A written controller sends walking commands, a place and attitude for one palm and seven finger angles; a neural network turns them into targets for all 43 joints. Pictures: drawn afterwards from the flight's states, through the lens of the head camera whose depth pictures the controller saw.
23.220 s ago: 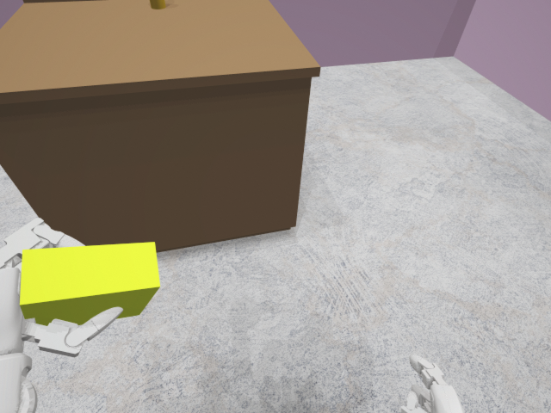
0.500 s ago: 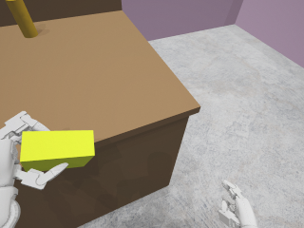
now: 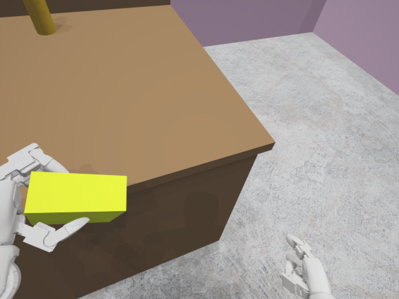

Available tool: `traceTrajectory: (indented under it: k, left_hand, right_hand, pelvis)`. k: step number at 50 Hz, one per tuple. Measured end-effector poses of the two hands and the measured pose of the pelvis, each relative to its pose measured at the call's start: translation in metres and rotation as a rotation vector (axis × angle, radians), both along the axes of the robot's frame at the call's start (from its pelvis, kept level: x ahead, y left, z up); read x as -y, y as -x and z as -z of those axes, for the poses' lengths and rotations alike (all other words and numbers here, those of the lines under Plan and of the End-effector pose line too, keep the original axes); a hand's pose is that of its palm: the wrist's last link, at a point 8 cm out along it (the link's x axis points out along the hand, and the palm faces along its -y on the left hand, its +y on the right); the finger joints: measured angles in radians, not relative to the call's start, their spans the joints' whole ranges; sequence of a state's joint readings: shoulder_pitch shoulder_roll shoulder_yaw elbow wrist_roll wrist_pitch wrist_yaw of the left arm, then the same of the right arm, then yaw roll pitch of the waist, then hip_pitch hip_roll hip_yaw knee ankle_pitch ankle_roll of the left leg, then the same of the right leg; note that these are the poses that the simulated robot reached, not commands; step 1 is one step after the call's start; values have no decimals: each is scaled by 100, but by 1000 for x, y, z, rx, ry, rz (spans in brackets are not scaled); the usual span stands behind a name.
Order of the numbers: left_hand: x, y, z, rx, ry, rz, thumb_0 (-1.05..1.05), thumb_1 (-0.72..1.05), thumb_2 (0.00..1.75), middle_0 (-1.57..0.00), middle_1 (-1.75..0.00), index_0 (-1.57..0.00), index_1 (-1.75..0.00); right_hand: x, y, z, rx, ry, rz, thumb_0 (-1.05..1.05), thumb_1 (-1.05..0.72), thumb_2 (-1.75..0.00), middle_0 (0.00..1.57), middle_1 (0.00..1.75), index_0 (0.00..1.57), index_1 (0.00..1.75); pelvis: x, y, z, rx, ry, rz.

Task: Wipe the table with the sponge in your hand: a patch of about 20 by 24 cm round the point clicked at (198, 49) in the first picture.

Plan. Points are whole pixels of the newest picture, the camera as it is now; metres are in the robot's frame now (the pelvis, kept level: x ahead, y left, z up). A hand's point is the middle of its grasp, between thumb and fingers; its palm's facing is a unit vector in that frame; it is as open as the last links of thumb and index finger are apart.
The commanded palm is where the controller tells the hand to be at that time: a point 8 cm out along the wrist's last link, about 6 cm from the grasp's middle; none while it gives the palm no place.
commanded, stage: come to a stop and stand still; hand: left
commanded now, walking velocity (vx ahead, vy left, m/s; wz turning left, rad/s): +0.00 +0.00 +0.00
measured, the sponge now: (91, 201) +0.23 +0.20 +0.12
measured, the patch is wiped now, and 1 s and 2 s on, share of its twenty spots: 0.05 0.05 0.05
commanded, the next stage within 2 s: step back with the hand held close in 0.08 s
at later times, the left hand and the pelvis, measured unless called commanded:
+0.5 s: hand (46, 205) +0.20 +0.24 +0.15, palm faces +0.36 -0.84 -0.41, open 9.5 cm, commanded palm +0.14 +0.27 +0.17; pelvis -0.02 -0.01 +0.00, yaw +0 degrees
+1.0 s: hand (17, 237) +0.16 +0.25 +0.15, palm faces +0.40 -0.80 -0.44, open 9.5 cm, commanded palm +0.10 +0.28 +0.17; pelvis -0.06 +0.00 -0.01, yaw +0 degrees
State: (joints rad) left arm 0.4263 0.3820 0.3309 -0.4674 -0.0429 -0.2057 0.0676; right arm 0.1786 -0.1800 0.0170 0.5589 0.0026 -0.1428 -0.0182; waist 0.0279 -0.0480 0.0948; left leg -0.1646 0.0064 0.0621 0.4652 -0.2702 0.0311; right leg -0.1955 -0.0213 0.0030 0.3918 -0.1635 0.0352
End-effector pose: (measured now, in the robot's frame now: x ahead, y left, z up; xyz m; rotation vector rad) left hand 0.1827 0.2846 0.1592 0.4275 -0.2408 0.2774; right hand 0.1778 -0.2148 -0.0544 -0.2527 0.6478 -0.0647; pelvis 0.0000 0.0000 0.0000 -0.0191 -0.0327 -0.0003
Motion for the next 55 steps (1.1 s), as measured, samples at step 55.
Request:
traceTrajectory:
  k: [55]
  left_hand:
    - [2,70,-6,60,-58,-21,-1,-48,105,-81,-140,-80,-141]
  right_hand:
    - [5,77,30,-80,-1,28,2,-90,-90,21,30,20,30]
  pelvis:
    - [-2,74,13,-49,15,-7]
